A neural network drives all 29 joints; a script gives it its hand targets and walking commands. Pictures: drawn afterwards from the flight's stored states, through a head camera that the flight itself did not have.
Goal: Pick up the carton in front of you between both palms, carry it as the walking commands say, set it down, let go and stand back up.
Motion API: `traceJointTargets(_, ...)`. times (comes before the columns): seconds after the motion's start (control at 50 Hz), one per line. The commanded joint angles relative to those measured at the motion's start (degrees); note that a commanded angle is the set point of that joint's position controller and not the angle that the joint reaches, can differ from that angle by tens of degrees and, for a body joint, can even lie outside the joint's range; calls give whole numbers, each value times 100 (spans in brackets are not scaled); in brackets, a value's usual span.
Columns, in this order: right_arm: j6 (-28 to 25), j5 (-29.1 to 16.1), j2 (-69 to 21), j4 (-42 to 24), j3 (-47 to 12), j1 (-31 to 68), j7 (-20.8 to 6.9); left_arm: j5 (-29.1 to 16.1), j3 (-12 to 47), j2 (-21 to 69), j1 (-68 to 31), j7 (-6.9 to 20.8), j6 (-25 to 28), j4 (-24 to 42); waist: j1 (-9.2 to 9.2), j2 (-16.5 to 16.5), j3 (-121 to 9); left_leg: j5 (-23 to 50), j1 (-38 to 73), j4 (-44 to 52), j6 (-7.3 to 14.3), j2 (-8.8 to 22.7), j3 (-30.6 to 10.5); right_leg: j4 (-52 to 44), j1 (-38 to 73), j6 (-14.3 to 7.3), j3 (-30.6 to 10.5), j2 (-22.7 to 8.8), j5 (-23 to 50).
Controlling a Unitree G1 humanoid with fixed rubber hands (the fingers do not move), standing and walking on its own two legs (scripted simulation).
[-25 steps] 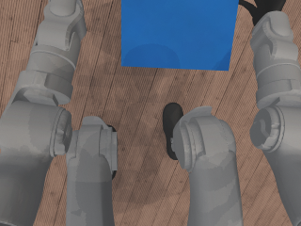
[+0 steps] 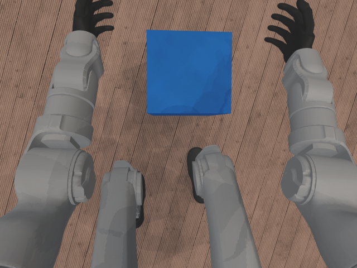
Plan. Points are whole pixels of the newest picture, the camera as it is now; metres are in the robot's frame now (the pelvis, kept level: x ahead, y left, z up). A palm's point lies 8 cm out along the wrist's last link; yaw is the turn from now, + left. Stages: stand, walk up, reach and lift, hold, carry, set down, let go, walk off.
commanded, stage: set down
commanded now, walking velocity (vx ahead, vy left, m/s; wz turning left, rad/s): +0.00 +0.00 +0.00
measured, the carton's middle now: (185, 81) +0.49 -0.11 -0.37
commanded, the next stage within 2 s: let go in 0.42 s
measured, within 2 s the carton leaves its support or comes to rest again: neither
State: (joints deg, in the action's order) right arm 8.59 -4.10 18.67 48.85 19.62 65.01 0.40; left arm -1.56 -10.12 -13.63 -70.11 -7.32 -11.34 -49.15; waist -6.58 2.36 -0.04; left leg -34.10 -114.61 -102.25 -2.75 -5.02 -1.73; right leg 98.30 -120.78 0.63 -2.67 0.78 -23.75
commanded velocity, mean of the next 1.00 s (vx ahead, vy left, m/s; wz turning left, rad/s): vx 0.00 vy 0.00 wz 0.00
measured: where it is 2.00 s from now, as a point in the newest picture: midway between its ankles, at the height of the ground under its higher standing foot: (167, 196)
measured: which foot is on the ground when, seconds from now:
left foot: down 0.00-1.00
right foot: down 0.00-1.00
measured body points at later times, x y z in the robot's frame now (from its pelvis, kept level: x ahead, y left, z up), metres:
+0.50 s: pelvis +0.03 -0.01 +0.14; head +0.32 -0.05 +0.48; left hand +0.56 +0.09 +0.03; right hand +0.48 -0.31 +0.03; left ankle +0.08 +0.13 -0.46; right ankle +0.12 -0.12 -0.46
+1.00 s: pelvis +0.09 -0.02 +0.25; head +0.26 -0.03 +0.66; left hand +0.41 +0.16 +0.14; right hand +0.35 -0.28 +0.15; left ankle +0.08 +0.13 -0.46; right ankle +0.12 -0.12 -0.46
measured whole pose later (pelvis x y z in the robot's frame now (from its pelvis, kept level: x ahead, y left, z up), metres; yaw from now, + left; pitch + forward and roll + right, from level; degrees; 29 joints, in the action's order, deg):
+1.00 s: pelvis +0.09 -0.02 +0.25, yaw -3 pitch +25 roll +1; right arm 1.2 0.4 12.5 30.9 8.1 9.1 -5.6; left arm 4.5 -8.2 -7.1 -13.2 -1.9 -2.0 -33.0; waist -3.7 0.2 -3.0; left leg -20.2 -45.7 -41.4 -2.0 -1.2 -4.2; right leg 40.7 -51.5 -1.0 -1.6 1.5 -13.6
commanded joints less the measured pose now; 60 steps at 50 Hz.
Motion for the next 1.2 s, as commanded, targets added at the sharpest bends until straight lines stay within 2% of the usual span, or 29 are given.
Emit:
traceJointTargets(0.0, -13, -10, 887, -897, 115, 1067, -54, 30, -4, -432, -1395, -4, 21, 953, -340, 132, -6622, 1027, 2324, 1396, -14, -286, 747, -995, 5188, 204, 765, 222, 2114)
traceJointTargets(0.1, 77, -5, 796, -1068, 104, 835, -148, 106, -96, -406, -1105, 32, -44, 1107, -263, 75, -6586, 1202, 2632, 1933, -6, -279, 721, -1489, 5672, 207, 730, 244, 2314)
traceJointTargets(0.26, -21, 187, 611, -1038, 189, 446, -261, 220, -247, -298, -601, 183, 72, 960, -215, -72, -6203, 1521, 3092, 2915, -9, -238, 584, -2388, 6359, 206, 619, 241, 2624)
traceJointTargets(0.38, -160, 338, 464, -903, 281, 218, -334, 304, -293, -196, -372, 285, 193, 817, -194, -55, -5855, 1785, 3578, 3628, -30, -172, 451, -3080, 6731, 183, 539, 212, 2808)
traceJointTargets(0.46, -239, 534, 358, -842, 287, -80, -401, 528, -419, -59, 2, 284, 257, 754, -105, -50, -5830, 1999, 3988, 4061, -55, -152, 397, -3499, 7116, 162, 481, 193, 2906)
traceJointTargets(0.54, -253, 807, 341, -1036, 206, -934, -522, 812, -476, 191, 974, 158, 248, 1023, -41, -91, -6092, 2421, 4667, 4524, -90, -153, 384, -3884, 7948, 107, 446, 188, 3274)
traceJointTargets(0.6, -266, 968, 358, -1380, 10, -1761, -623, 915, -411, 388, 1849, 61, 274, 1528, -26, -195, -5987, 2602, 5088, 4892, -109, -147, 387, -4195, 8612, 42, 393, 175, 3472)
traceJointTargets(0.72, -423, 830, 254, -2048, -441, -2979, -738, 732, -126, 441, 3084, 145, 526, 2391, 24, -397, -4979, 2332, 5301, 5593, -42, -73, 368, -4831, 9806, -41, 143, 88, 3598)
traceJointTargets(0.92, -813, 440, -149, -2239, -1020, -5353, -611, 626, 79, 253, 5426, 519, 1008, 2067, 269, -511, -3574, 2290, 6274, 6475, 115, 42, 283, -5658, 11162, 39, -109, -45, 3982)
traceJointTargets(1.04, -992, 367, -196, -2611, -1297, -6601, -489, 503, 249, 76, 6516, 665, 1237, 2235, 347, -460, -2574, 2499, 7664, 7135, 199, 150, 167, -6338, 11386, 86, -11, -10, 3646)
traceJointTargets(1.18, -992, 311, -206, -2925, -1525, -7405, -426, 357, 471, -84, 7470, 812, 1308, 2583, 494, -68, -1287, 2893, 9336, 7910, 184, 303, 44, -7140, 11650, 66, 166, 136, 2871)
